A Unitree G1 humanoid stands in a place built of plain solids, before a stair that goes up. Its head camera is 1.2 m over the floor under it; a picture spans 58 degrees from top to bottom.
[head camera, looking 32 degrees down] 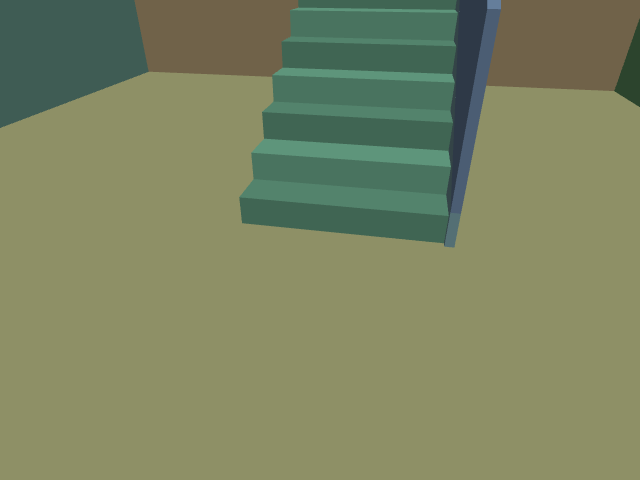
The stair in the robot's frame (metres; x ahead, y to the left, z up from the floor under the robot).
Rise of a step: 0.16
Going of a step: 0.24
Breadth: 1.10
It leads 11 degrees to the right of straight ahead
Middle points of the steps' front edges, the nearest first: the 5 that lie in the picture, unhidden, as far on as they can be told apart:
1.99 -0.10 0.16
2.23 -0.15 0.32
2.47 -0.20 0.49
2.71 -0.24 0.65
2.95 -0.29 0.81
